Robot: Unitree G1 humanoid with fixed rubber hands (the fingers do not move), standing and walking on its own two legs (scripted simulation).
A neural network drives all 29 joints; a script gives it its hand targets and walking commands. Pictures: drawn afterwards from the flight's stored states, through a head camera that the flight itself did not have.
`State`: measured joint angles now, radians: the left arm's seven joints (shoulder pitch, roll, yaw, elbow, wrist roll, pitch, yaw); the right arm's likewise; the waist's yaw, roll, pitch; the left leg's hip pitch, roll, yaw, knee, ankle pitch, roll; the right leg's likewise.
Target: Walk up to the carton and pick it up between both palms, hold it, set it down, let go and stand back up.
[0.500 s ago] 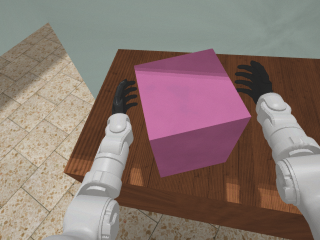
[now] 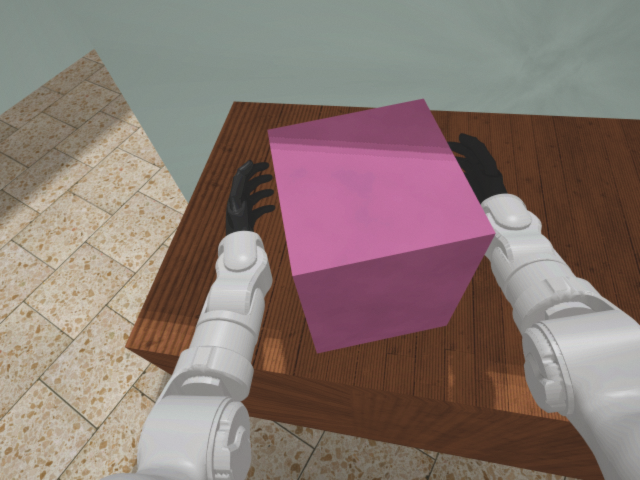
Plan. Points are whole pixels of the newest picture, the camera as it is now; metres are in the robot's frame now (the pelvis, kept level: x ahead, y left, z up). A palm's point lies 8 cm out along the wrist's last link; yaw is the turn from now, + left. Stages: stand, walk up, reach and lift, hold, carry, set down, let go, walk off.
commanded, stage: reach and lift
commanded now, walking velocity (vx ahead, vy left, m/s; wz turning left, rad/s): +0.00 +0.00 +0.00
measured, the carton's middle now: (365, 237) +0.42 +0.05 +0.01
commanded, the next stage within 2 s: none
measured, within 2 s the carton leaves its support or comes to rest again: leaves its support in 1.68 s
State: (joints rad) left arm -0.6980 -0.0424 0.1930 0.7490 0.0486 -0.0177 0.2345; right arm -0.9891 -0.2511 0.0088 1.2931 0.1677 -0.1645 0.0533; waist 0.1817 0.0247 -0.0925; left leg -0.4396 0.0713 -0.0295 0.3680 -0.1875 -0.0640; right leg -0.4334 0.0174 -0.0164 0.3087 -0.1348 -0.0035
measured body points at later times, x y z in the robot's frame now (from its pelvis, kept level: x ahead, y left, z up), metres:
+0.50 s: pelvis +0.00 +0.00 +0.00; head +0.08 -0.01 +0.44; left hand +0.40 +0.20 +0.06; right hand +0.48 -0.09 +0.06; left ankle -0.02 +0.15 -0.74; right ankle -0.01 -0.12 -0.74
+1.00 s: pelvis +0.00 +0.00 +0.00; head +0.07 -0.01 +0.44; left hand +0.40 +0.19 +0.06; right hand +0.47 -0.09 +0.06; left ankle -0.02 +0.15 -0.74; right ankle -0.01 -0.12 -0.74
